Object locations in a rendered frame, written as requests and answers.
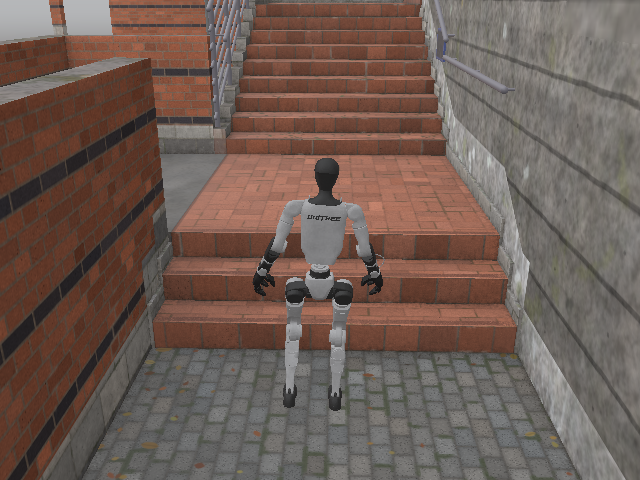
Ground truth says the robot right shin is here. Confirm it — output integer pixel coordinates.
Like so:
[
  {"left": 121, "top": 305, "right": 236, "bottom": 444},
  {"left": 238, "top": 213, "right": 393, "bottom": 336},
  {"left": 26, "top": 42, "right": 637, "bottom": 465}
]
[{"left": 330, "top": 330, "right": 346, "bottom": 397}]

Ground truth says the humanoid robot head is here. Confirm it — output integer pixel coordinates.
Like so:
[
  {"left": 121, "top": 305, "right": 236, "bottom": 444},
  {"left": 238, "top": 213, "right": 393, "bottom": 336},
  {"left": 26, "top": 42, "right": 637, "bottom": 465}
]
[{"left": 308, "top": 158, "right": 342, "bottom": 206}]

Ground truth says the robot right upper arm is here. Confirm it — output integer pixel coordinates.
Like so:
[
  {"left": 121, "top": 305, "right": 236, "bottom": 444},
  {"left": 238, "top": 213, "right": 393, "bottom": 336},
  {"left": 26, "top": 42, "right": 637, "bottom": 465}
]
[{"left": 345, "top": 202, "right": 372, "bottom": 257}]

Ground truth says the robot left hand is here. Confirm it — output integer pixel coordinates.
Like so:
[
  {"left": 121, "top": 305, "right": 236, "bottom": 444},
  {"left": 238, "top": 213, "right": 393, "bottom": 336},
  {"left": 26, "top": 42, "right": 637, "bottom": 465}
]
[{"left": 252, "top": 271, "right": 275, "bottom": 296}]

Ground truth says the left robot forearm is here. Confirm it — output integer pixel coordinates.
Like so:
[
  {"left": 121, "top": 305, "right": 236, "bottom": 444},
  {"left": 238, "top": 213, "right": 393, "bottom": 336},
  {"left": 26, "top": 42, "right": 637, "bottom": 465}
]
[{"left": 257, "top": 237, "right": 280, "bottom": 276}]

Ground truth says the robot left upper arm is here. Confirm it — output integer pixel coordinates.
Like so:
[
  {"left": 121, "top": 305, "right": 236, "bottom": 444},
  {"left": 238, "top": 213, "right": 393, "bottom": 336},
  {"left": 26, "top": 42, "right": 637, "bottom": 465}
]
[{"left": 270, "top": 200, "right": 304, "bottom": 253}]

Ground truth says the right robot forearm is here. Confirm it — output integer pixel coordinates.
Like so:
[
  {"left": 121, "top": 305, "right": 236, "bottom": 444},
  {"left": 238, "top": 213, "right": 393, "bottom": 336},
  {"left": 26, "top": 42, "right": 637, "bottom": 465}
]
[{"left": 362, "top": 242, "right": 380, "bottom": 278}]

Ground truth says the robot right hand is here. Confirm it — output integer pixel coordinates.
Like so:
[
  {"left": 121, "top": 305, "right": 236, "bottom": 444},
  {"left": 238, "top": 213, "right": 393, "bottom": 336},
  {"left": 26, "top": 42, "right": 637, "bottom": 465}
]
[{"left": 361, "top": 272, "right": 383, "bottom": 295}]

